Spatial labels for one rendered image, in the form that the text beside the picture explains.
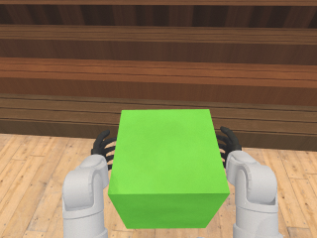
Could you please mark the robot right hand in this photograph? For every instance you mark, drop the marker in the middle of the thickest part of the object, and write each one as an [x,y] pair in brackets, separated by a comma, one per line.
[232,143]

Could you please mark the carton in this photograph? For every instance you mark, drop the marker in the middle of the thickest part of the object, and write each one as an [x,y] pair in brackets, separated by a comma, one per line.
[167,170]

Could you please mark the robot left hand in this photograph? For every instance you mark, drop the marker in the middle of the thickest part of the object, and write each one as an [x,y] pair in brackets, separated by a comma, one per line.
[99,147]

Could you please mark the right robot forearm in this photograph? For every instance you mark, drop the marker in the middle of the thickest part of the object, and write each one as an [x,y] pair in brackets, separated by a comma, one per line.
[256,197]

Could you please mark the left robot forearm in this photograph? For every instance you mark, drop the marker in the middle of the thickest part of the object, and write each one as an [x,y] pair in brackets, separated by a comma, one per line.
[83,199]

